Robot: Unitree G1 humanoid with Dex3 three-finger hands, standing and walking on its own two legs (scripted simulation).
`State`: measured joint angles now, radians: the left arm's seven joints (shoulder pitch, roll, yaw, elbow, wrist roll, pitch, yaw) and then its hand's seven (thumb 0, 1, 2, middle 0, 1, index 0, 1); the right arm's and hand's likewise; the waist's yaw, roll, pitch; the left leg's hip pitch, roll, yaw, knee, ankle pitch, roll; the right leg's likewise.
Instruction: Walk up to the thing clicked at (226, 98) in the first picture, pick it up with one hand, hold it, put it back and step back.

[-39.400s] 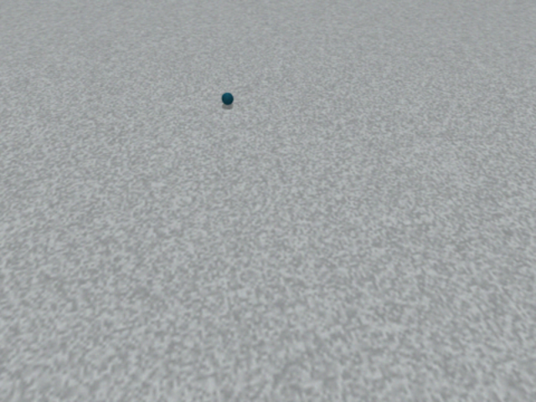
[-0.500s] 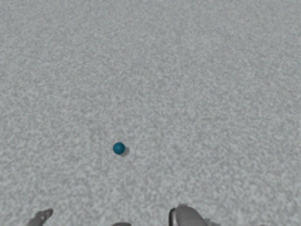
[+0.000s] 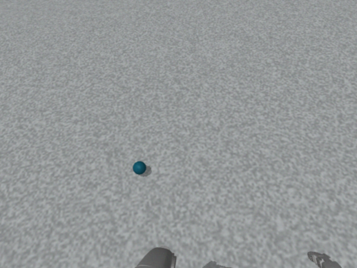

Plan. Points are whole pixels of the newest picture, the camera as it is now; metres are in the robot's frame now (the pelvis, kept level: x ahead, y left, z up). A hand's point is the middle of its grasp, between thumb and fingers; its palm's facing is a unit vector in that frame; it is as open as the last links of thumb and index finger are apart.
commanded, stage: step back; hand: left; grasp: from above
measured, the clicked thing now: (139, 167) +0.72 +0.30 -0.72
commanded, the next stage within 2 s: stand in 2.00 s
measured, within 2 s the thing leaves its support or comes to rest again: neither
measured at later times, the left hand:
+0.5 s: hand out of the picture -0.07 +0.28 -0.15, palm faces +0.01 -0.92 -0.39, open 7.4 cm
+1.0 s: hand out of the picture -0.25 +0.28 -0.15, palm faces +0.05 -0.92 -0.39, open 7.4 cm
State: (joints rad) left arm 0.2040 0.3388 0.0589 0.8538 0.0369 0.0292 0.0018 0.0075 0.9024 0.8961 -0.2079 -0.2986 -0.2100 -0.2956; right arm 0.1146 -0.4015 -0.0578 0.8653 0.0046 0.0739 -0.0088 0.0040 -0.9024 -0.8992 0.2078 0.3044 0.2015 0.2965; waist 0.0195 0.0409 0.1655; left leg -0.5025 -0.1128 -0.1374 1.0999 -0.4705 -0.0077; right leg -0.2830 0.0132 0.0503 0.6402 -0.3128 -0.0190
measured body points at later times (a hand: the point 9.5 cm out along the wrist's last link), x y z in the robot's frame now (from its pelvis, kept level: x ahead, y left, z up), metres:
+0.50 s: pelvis -0.16 +0.01 +0.00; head -0.10 +0.02 +0.44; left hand -0.07 +0.33 -0.12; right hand -0.05 -0.30 -0.11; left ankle -0.11 +0.13 -0.73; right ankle -0.20 -0.13 -0.69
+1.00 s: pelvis -0.33 +0.00 +0.00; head -0.29 +0.02 +0.45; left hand -0.25 +0.33 -0.12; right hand -0.23 -0.30 -0.12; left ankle -0.31 +0.12 -0.73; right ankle -0.29 -0.13 -0.68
